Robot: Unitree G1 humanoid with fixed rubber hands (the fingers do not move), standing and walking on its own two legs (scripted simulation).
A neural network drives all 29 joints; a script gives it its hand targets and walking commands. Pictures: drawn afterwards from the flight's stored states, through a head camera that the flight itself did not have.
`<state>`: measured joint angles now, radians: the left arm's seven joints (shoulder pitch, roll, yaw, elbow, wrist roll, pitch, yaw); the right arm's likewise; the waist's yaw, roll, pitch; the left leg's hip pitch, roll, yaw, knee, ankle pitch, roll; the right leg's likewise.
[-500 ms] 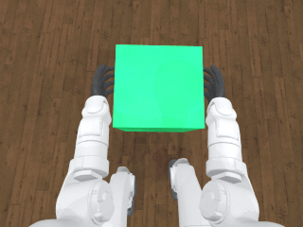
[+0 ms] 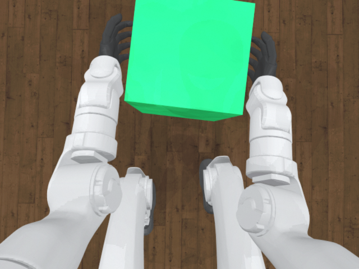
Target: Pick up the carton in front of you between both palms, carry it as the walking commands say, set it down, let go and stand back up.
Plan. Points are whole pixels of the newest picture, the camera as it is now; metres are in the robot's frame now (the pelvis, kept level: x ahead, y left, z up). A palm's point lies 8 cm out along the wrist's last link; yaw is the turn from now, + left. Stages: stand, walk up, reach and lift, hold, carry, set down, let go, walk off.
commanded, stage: set down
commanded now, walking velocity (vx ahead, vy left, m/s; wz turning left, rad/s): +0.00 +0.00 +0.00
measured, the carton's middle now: (185, 71) +0.51 -0.06 -0.18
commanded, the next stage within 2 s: none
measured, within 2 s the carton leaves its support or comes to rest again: rests again in 1.40 s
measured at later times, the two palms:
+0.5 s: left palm (137, 64) +0.56 +0.06 -0.26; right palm (248, 83) +0.48 -0.23 -0.25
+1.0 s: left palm (141, 68) +0.56 +0.06 -0.31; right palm (247, 81) +0.49 -0.23 -0.28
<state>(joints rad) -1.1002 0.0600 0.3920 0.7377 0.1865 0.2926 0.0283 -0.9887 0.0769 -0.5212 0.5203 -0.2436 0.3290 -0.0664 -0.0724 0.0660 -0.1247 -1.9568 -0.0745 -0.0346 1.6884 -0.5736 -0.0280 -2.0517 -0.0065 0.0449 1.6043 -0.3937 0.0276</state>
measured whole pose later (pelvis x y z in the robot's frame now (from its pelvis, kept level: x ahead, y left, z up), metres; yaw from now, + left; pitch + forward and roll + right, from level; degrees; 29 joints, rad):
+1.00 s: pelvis -0.01 +0.02 -0.13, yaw -2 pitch +44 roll -3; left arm -1.52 0.29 0.07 1.09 0.05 0.23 0.10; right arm -1.37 -0.15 -0.53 0.89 -0.07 0.24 -0.04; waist -0.18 0.00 0.23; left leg -2.27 -0.11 -0.04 2.18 -0.67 -0.01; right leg -2.34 0.00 0.05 2.04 -0.47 0.08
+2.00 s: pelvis -0.02 +0.01 -0.14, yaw -2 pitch +38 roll -4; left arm -1.63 0.51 -0.16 1.14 -0.18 0.14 0.04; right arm -1.44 -0.29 -0.42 1.13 0.13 0.03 -0.10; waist -0.15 -0.01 0.43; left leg -2.20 -0.12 -0.07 2.22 -0.68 -0.03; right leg -2.27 -0.01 0.01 2.07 -0.46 0.06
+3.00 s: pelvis +0.01 +0.01 +0.08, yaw -2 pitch +48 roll -1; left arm -1.35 0.42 0.13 0.99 0.03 0.26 -0.05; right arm -1.05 -0.13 -0.43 0.65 0.04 0.24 -0.09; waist -0.18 0.05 -0.05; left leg -1.73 -0.06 -0.06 1.37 -0.47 -0.02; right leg -1.80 0.00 0.03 1.26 -0.31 0.04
